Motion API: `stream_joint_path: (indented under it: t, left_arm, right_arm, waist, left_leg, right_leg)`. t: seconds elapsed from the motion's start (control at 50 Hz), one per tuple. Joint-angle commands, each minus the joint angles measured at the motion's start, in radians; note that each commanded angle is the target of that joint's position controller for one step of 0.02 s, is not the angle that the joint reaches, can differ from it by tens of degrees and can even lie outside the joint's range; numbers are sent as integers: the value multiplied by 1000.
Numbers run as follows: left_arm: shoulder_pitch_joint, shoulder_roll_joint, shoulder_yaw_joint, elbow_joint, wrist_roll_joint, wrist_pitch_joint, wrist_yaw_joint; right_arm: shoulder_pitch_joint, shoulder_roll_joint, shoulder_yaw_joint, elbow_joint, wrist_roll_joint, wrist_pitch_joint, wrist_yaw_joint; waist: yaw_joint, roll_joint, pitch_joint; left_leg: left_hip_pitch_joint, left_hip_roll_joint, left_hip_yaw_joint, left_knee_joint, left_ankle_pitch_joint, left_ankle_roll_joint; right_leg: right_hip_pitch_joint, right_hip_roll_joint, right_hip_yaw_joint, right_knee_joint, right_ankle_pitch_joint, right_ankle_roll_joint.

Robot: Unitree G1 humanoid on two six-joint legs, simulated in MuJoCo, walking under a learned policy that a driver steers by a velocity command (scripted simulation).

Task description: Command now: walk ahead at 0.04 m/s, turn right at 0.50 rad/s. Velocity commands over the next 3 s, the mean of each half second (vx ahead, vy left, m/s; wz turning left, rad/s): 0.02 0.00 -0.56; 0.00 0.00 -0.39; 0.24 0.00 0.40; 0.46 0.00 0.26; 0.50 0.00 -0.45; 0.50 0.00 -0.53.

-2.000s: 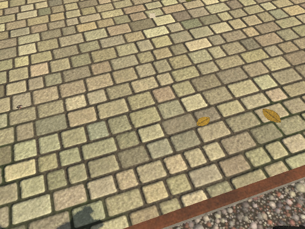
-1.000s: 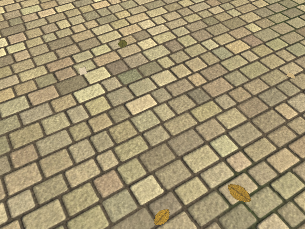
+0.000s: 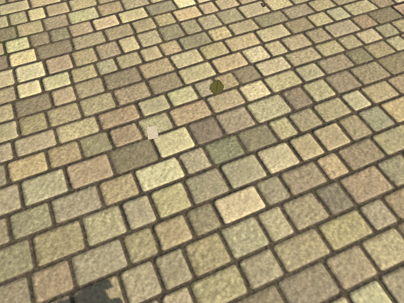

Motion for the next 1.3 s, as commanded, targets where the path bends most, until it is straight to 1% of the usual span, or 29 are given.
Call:
stream_joint_path:
  t: [0.02,0.1,0.12,0.14,0.16,0.18,0.22,0.28,0.38,0.5,0.52,0.54,0.56,0.58,0.6,0.64,0.8,0.92,0.96,0.98,1.0,1.02,1.08,1.16,1.18,1.2,1.22,1.24,1.3]
  left_arm:
    - [-42,156,40,-91,-3,4,12]
    - [-33,134,32,-105,-16,26,15]
    - [5,87,19,-109,-12,27,15]
    - [-33,90,25,-154,-21,15,13]
    - [1,173,49,-131,5,3,9]
    - [31,197,63,-104,-5,7,5]
    - [63,161,58,-77,-5,34,12]
    - [3,99,34,-115,-18,44,7]
    - [-74,68,12,-175,-11,38,-13]
    - [6,90,28,-171,-11,48,-37]
    - [51,104,38,-154,-9,47,-33]
    - [93,176,60,-153,-10,44,-22]
    - [88,291,77,-183,1,37,-7]
    - [120,259,69,-189,46,14,-19]
    - [75,231,57,-180,48,-3,-20]
    - [-30,166,37,-186,1,-5,-4]
    - [-29,161,27,-175,9,11,24]
    - [-42,70,-23,-127,30,1,-3]
    - [10,58,-30,-96,38,-16,-8]
    - [56,85,-20,-94,52,-26,-8]
    - [58,86,-15,-95,48,-29,-2]
    - [1,122,-6,-95,45,-26,7]
    - [-16,84,-1,-112,38,-8,19]
    - [20,62,10,-118,19,-42,-1]
    - [85,84,18,-103,14,-57,-4]
    - [178,137,33,-74,12,-71,-8]
    - [188,185,47,-62,19,-82,-10]
    - [188,154,38,-65,24,-91,-2]
    - [118,120,24,-68,4,-94,7]
  right_arm:
    - [37,-89,-28,-59,9,-21,5]
    - [100,-112,-46,-40,20,-46,23]
    - [117,-172,-60,-46,1,-44,20]
    - [99,-241,-79,-40,-42,-32,23]
    - [55,-179,-66,-71,-52,-36,23]
    - [14,-131,-52,-88,-38,-36,18]
    - [-24,-102,-42,-93,-2,-32,14]
    - [9,-109,-42,-83,-7,-14,8]
    - [45,-170,-69,-68,-3,5,4]
    - [15,-192,-82,-47,38,4,21]
    - [50,-167,-77,-27,41,1,22]
    - [89,-122,-67,-19,18,-2,27]
    - [63,-54,-37,-76,-40,-4,32]
    - [-47,-113,-53,-100,-13,-11,21]
    - [-74,-148,-65,-95,13,-8,14]
    - [-42,-148,-74,-63,2,4,-2]
    - [-9,-89,-51,-47,9,-5,18]
    - [23,-57,-30,-30,19,-13,51]
    - [24,-87,-28,-35,-1,-18,54]
    - [10,-173,-43,-60,-5,-19,48]
    - [-17,-193,-53,-49,3,-19,52]
    - [-19,-161,-50,-63,11,-20,58]
    - [4,-139,-43,-64,20,-22,52]
    - [40,-127,-42,-94,27,-11,33]
    - [-3,-110,-38,-121,31,-16,31]
    - [-52,-75,-29,-156,41,-24,34]
    - [-94,-79,-27,-186,48,-30,40]
    - [-81,-107,-37,-182,48,-35,43]
    - [-22,-90,-32,-165,46,-40,66]
  waist:
    - [-23,-141,-171]
    - [-66,-152,-160]
    - [-49,-22,-192]
    - [-27,299,-121]
    - [-31,244,-140]
    - [-14,163,-143]
    - [-8,99,-123]
    - [-45,136,-98]
    - [-93,181,-142]
    - [-44,189,-146]
    - [-31,150,-151]
    - [-36,-25,-163]
    - [-65,-346,-155]
    - [44,-261,-237]
    - [16,-174,-170]
    - [-34,-118,-121]
    - [-38,-141,-161]
    - [-42,-141,-129]
    - [-43,-77,-107]
    - [11,42,-106]
    - [35,155,-102]
    - [-9,143,-77]
    - [-14,172,-99]
    - [-1,70,-19]
    - [32,16,-10]
    - [59,-93,-17]
    - [61,-180,26]
    - [49,-104,34]
    - [9,-106,26]
  left_leg:
    - [118,-36,35,-90,10,-1]
    - [322,-16,43,-439,129,57]
    - [443,169,-97,-485,165,127]
    - [418,336,-341,-538,338,282]
    - [398,393,-369,-520,448,341]
    - [385,348,-265,-491,495,317]
    - [396,262,-119,-457,509,264]
    - [419,213,-6,-470,515,273]
    - [476,269,40,-461,520,303]
    - [408,288,106,-371,459,249]
    - [345,257,152,-299,385,194]
    - [158,185,248,-103,164,97]
    - [-153,45,275,197,-369,-2]
    - [-175,9,108,351,-389,-3]
    - [-184,27,81,396,-300,11]
    - [-180,42,66,351,-141,11]
    - [-18,-4,80,74,9,-11]
    - [299,22,119,-264,55,29]
    - [423,52,61,-420,292,63]
    - [430,132,-25,-380,496,108]
    - [324,141,-65,-393,370,175]
    - [266,134,-96,-429,268,194]
    - [241,119,-136,-436,122,188]
    - [76,50,-142,-391,-398,191]
    - [-42,4,-79,-286,-360,164]
    - [-178,-52,27,-87,-246,128]
    - [-308,-17,57,116,-214,118]
    - [-358,21,6,256,-205,117]
    - [-367,79,16,279,-60,98]
  right_leg:
    - [95,-245,325,-143,-195,-136]
    - [85,-194,349,-40,-164,-68]
    - [-16,-126,259,118,-347,-15]
    - [-222,27,31,316,-498,44]
    - [-231,-37,44,567,-525,87]
    - [-223,-47,37,677,-472,108]
    - [-247,-67,9,806,-379,151]
    - [-265,-93,-63,751,-308,187]
    - [-152,-161,-120,489,-332,189]
    - [92,-133,-212,96,-183,89]
    - [203,-112,-201,-13,-88,54]
    - [384,-224,-15,-65,160,-3]
    - [490,-494,341,-22,579,-175]
    - [403,-551,410,-81,456,-314]
    - [357,-483,317,-99,324,-268]
    - [301,-384,219,-95,203,-166]
    - [264,-321,204,-82,96,-151]
    - [132,-312,181,-64,-7,-134]
    - [90,-252,143,-41,-107,-50]
    - [71,-182,80,29,-195,-2]
    - [124,-122,-11,31,-218,45]
    - [157,-115,-37,68,-205,68]
    - [176,-106,-82,108,-250,62]
    - [167,-149,-41,40,-530,-3]
    - [256,-217,61,-37,-598,-44]
    - [372,-360,277,-165,-701,-118]
    - [395,-528,492,-262,-707,-210]
    - [391,-559,518,-267,-664,-242]
    - [404,-473,267,-271,-445,-158]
